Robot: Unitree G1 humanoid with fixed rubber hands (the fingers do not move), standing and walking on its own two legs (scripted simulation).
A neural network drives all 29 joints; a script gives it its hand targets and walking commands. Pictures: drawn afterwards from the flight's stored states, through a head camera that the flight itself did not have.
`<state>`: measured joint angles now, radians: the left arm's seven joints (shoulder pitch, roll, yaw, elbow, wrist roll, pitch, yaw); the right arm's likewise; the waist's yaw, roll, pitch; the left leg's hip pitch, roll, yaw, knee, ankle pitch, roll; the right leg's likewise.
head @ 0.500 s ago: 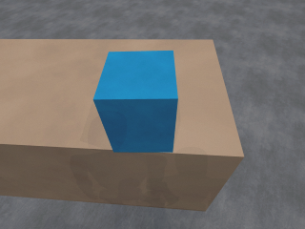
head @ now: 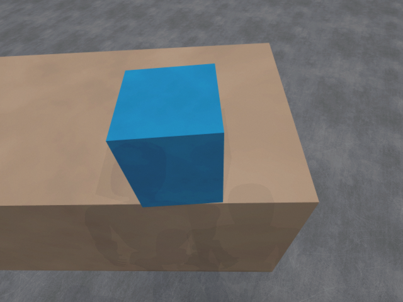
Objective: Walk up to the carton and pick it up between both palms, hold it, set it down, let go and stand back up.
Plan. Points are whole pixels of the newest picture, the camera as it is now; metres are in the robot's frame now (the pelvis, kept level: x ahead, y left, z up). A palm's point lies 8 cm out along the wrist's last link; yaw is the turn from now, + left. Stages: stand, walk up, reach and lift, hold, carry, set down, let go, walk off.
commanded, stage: walk up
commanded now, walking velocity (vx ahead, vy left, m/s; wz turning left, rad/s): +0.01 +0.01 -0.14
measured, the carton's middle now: (176, 139) +0.45 +0.08 +0.05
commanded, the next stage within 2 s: stand in 0.42 s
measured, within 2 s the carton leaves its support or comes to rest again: neither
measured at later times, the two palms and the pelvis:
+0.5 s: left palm out of the picture +0.00 +0.24 -0.14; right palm out of the picture -0.01 -0.20 -0.14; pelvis +0.01 +0.02 +0.01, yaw +0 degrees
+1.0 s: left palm out of the picture -0.02 +0.25 -0.14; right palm out of the picture -0.04 -0.18 -0.14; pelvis +0.00 +0.03 +0.01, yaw +0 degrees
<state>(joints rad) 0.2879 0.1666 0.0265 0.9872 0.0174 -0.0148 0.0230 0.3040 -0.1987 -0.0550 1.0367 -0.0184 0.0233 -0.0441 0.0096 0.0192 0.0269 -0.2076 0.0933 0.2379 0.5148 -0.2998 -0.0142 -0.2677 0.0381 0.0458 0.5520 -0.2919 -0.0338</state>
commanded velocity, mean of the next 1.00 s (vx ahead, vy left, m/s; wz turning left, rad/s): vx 0.00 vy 0.00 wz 0.00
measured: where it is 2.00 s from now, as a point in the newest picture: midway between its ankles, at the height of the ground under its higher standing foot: outside the picture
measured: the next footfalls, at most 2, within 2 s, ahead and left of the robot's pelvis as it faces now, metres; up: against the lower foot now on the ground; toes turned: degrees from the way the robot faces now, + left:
none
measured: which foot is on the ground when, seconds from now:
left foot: down 0.00-1.00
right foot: down 0.00-1.00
